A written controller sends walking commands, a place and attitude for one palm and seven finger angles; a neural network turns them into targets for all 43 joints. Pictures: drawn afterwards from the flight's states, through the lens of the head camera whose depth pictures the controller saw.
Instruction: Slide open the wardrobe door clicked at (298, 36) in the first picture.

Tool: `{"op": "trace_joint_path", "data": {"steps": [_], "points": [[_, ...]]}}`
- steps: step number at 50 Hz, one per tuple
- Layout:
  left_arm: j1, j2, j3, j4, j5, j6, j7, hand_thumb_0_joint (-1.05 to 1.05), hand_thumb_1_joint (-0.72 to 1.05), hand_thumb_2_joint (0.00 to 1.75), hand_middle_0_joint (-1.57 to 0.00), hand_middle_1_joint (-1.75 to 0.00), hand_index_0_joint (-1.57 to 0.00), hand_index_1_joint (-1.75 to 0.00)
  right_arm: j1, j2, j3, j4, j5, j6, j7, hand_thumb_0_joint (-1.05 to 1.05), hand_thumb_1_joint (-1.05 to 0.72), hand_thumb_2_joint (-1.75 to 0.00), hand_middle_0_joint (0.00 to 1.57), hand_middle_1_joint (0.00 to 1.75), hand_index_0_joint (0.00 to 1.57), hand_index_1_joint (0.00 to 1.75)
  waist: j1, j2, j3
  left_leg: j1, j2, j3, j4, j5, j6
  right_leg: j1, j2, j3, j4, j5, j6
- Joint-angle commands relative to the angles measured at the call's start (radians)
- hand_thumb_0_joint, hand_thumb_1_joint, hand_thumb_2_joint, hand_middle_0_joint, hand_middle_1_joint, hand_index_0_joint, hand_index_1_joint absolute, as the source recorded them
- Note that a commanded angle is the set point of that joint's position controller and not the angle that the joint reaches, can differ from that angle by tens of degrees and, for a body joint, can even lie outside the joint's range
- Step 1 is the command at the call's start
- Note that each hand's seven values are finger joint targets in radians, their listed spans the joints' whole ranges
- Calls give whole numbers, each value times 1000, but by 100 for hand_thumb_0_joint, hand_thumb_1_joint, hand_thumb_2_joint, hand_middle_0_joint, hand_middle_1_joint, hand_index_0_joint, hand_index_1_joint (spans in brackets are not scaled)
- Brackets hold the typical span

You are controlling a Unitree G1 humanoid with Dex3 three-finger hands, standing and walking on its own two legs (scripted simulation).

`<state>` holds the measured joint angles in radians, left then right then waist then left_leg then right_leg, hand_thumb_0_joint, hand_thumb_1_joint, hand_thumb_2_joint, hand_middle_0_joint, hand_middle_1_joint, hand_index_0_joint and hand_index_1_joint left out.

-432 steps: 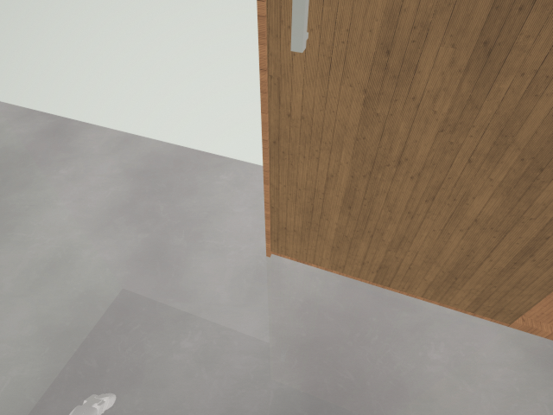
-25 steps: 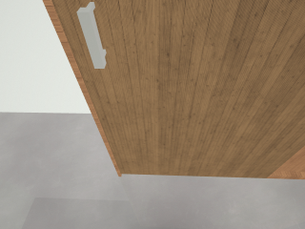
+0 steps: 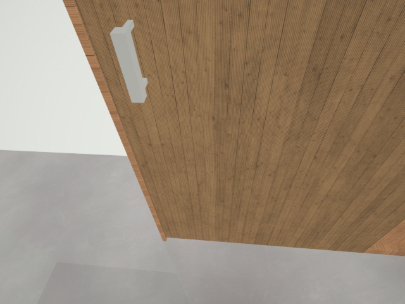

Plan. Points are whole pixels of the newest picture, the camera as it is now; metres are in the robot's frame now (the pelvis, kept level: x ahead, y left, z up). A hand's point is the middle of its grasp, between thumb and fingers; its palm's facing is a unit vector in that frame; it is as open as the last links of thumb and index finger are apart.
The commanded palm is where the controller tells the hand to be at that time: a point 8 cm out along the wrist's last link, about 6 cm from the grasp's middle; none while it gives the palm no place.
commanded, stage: look again from close up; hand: left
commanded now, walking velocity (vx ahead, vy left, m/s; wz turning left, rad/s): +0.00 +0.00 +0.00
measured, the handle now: (134, 62) +0.50 +0.16 +0.24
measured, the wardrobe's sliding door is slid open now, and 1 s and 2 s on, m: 0.00 0.00 0.00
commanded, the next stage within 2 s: raise the hand with hooked fingers in 0.62 s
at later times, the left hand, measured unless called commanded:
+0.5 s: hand out of the picture +0.02 +0.18 -0.17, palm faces +0.04 -0.97 -0.22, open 7.3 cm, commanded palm none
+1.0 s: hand (106, 247) +0.20 +0.18 +0.05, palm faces +0.04 -1.00 -0.02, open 7.8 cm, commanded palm +0.11 +0.25 -0.01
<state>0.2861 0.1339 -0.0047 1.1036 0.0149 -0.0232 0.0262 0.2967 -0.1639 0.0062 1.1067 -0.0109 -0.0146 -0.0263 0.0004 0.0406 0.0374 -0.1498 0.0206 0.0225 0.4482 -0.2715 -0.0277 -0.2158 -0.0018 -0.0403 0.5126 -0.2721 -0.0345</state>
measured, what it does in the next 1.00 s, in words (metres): stands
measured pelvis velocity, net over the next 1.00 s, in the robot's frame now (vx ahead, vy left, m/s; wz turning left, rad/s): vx -0.02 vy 0.02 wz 0.00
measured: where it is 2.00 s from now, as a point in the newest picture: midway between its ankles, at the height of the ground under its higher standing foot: outside the picture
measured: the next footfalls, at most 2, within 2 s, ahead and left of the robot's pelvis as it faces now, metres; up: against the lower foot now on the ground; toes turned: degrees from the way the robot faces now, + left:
none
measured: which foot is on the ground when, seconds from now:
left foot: down 0.00-1.00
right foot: down 0.00-1.00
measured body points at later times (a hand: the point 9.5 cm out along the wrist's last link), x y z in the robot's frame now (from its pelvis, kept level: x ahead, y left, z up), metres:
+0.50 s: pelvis +0.00 +0.00 +0.00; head +0.01 -0.02 +0.45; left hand +0.01 +0.23 -0.15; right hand +0.00 -0.22 -0.17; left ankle -0.02 +0.14 -0.74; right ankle +0.00 -0.09 -0.74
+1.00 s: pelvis -0.02 +0.02 -0.02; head -0.03 +0.01 +0.43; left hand +0.20 +0.24 +0.06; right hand +0.16 -0.24 -0.08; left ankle -0.02 +0.14 -0.74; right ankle +0.00 -0.09 -0.74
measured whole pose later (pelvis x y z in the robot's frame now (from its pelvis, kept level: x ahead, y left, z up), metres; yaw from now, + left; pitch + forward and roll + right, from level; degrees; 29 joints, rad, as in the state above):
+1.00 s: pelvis -0.02 +0.02 -0.02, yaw +0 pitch +2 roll +1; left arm 0.33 0.17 0.11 0.09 -0.23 -0.43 -0.17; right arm 0.19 -0.24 -0.04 0.67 0.02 -0.29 -0.03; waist -0.03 0.01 -0.08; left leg -0.38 0.00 0.03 0.70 -0.36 0.00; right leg -0.43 -0.03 -0.03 0.73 -0.34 -0.01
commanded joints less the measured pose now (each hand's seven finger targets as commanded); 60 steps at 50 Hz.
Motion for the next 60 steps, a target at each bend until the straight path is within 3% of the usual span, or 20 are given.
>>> {"op": "trace_joint_path", "data": {"steps": [1,14,22,35,36,37,38,39,40,41,43,46,47,48,49,51,53,56,58,60], "points": [[36,137,32,-34,-3,-16,9,0,90,90,-20,-30,-20,-30,57,-63,-8,-15,-4,-14,-5,0,-90,-90,20,30,20,30,-4,-57,27,-58,59,-39,-66,103,39,16,-110,122,-121,158,-22],[39,139,34,-29,-2,-16,11,0,90,90,-20,-30,-20,-30,57,-64,-11,2,-3,-16,-9,0,-90,-90,20,30,20,30,-1,-42,14,-49,66,-44,-67,147,39,42,-109,112,-113,215,-23],[21,146,36,-32,-2,-12,8,0,90,90,-20,-30,-20,-30,47,-71,-12,1,-6,-13,-8,0,-90,-90,20,30,20,30,0,-50,45,-60,64,-49,-81,109,39,14,-108,116,-137,122,-21],[13,158,39,-38,-1,-11,6,0,90,90,-20,-30,-20,-30,29,-84,-15,-2,-5,-16,-7,0,-90,-90,20,30,20,30,5,-53,28,-58,67,-60,-88,128,41,31,-111,107,-137,126,-17],[146,150,35,12,3,-28,48,0,90,90,-20,-30,-20,-30,-94,-106,-25,-69,8,-22,2,0,-90,-90,20,30,20,30,62,-148,9,-119,69,-5,151,106,13,60,-183,188,-134,658,32],[-654,379,139,-1534,-222,-263,21,0,88,89,-20,-32,-20,-32,-78,-281,-39,-422,55,-181,-48,0,-90,-90,20,30,20,30,-82,83,-478,126,-35,-11,-17,219,62,161,-98,124,-51,464,12],[-462,452,232,-1466,-167,-242,66,0,85,88,-20,-33,-20,-33,-154,-169,0,-384,55,-258,-84,0,-90,-90,20,30,20,30,-8,218,-347,145,-18,43,-15,228,58,111,-42,100,-31,280,5],[-166,255,113,-1280,-153,-195,81,0,83,87,-21,-34,-21,-34,-126,-189,-15,-358,34,-296,-88,0,-90,-90,20,30,20,30,4,213,-367,82,-14,13,-31,214,46,105,-32,16,-13,152,-5],[128,17,-13,-1030,-168,-90,82,0,81,86,-21,-36,-21,-36,-129,-129,-11,-342,63,-309,-79,0,-90,-90,20,30,20,30,-13,61,-179,-19,-2,-11,-27,158,49,5,-21,-6,-43,113,8],[8,38,11,-1212,-217,-102,63,0,78,85,-21,-37,-21,-37,-131,-180,-22,-408,74,-324,-73,0,-90,-90,20,30,20,30,-23,15,-110,-49,-4,-39,-17,105,50,-36,-30,-18,-46,73,21],[2,110,92,-1182,-203,-206,19,0,74,83,-21,-40,-21,-40,-135,-197,-53,-464,53,-348,-75,0,-90,-90,20,30,20,30,-40,-146,-11,-149,-24,-28,46,-8,48,-157,-27,-22,-65,-102,34],[352,28,111,-918,-245,-365,-133,0,67,80,-22,-45,-22,-45,-157,-190,-75,-531,28,-346,-34,0,-90,-90,20,30,20,30,37,-368,46,-358,-34,-19,154,-66,27,-266,-14,-19,22,-207,35],[412,25,113,-932,-263,-425,-202,0,64,79,-22,-47,-22,-47,-173,-197,-84,-567,24,-338,-16,0,-90,-90,20,30,20,30,49,-354,25,-388,-43,-5,187,-58,21,-251,-15,-10,54,-174,30],[465,81,176,-896,-267,-458,-275,0,62,78,-22,-48,-22,-48,-182,-213,-100,-607,25,-323,8,0,-90,-90,20,30,20,30,69,-281,0,-370,-52,7,214,-20,15,-210,-17,-2,89,-97,11],[430,105,168,-936,-272,-483,-350,0,60,77,-22,-50,-22,-50,-204,-226,-100,-651,28,-315,20,0,-90,-90,20,30,20,30,54,-225,-36,-374,-62,17,244,3,16,-193,-26,2,121,-31,4],[396,213,257,-1024,-266,-448,-410,0,55,75,-22,-53,-22,-53,-222,-220,-101,-718,47,-296,14,0,-90,-90,20,30,20,30,84,-176,-127,-413,-68,40,271,15,32,-173,-34,31,151,11,9],[305,250,305,-1205,-305,-399,-398,0,50,73,-23,-55,-23,-55,-219,-213,-93,-764,47,-273,-1,0,-90,-90,20,30,20,30,92,-53,-184,-388,-68,42,270,10,39,-176,-28,32,164,-21,12],[118,203,275,-1501,-333,-414,-313,0,43,70,-23,-60,-23,-60,-168,-177,-69,-796,42,-277,-15,0,-90,-90,20,30,20,30,46,106,-242,-299,-46,5,268,21,46,-215,-5,8,192,-5,11],[-43,232,248,-1669,-313,-469,-256,0,39,68,-24,-63,-24,-63,-114,-185,-58,-765,28,-285,-25,0,-90,-90,20,30,20,30,-6,95,-254,-256,-28,-32,288,56,50,-249,13,0,218,45,10],[-41,180,161,-1646,-276,-506,-243,0,34,66,-24,-66,-24,-66,-89,-184,-46,-725,32,-297,-32,0,-90,-90,20,30,20,30,-40,104,-212,-245,-16,-53,291,45,53,-301,18,-13,218,23,6]]}}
